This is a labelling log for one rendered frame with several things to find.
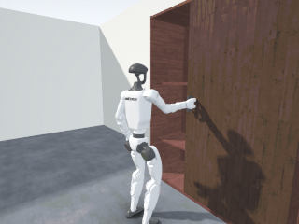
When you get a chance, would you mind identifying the right robot forearm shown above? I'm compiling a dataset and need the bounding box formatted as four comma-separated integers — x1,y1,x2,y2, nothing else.
167,101,188,113

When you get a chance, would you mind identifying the wardrobe door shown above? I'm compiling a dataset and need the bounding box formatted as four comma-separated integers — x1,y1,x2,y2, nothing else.
288,148,299,224
183,0,299,224

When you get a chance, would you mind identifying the robot left upper arm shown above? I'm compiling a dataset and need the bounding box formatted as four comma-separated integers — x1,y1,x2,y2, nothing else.
115,90,128,121

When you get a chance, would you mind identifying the left robot foot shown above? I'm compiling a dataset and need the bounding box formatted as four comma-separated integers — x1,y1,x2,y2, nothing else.
126,205,145,219

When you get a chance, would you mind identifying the robot right upper arm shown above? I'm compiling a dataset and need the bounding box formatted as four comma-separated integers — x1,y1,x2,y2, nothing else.
142,89,170,114

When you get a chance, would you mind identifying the robot right hand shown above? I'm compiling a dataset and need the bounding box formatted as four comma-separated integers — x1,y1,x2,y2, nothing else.
178,98,196,109

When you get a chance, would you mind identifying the left robot forearm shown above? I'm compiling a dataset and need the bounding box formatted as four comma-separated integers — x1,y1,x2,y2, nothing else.
116,119,131,138

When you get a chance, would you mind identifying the handle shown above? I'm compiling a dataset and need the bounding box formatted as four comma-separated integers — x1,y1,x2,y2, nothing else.
186,95,193,112

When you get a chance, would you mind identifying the humanoid robot head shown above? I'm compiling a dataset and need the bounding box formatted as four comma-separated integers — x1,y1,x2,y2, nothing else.
128,63,148,91

